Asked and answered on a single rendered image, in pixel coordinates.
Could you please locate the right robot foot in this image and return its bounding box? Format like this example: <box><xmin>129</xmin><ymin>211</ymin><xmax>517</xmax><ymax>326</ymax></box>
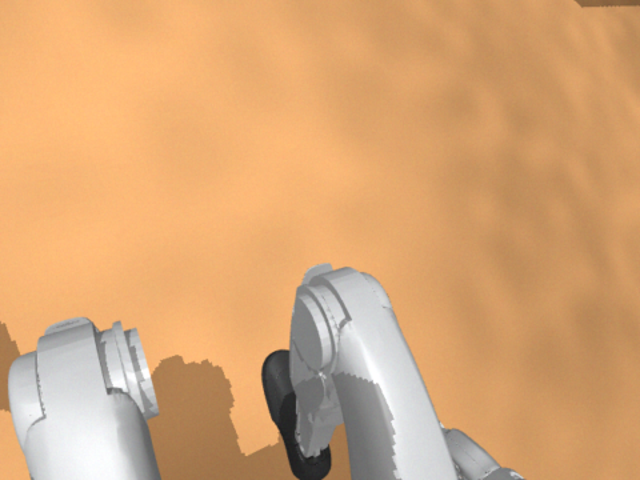
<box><xmin>262</xmin><ymin>350</ymin><xmax>331</xmax><ymax>480</ymax></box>

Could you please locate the right robot hand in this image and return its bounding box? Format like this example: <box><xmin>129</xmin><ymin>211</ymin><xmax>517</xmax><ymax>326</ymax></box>
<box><xmin>439</xmin><ymin>421</ymin><xmax>502</xmax><ymax>480</ymax></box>

